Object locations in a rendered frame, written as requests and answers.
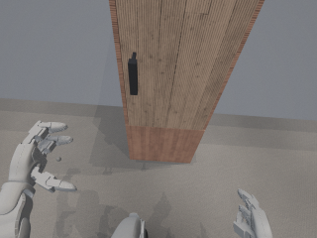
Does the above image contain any right robot hand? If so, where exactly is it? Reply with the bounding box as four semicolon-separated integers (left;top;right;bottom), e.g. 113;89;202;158
233;188;274;238

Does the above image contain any left robot hand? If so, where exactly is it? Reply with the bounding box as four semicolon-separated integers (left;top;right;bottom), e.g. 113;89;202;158
8;120;77;193

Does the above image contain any cupboard door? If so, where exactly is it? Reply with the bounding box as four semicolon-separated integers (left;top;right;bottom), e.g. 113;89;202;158
115;0;260;131

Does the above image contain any handle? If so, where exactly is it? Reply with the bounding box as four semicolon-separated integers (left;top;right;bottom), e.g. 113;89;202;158
128;52;139;95

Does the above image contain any left robot shin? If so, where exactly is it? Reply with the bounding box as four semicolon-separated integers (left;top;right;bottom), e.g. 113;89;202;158
129;212;140;218

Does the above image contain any robot left thigh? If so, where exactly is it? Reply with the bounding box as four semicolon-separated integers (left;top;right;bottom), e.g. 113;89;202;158
111;216;146;238

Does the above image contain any left robot forearm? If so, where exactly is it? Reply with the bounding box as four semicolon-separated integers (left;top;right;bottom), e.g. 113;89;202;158
0;180;36;238

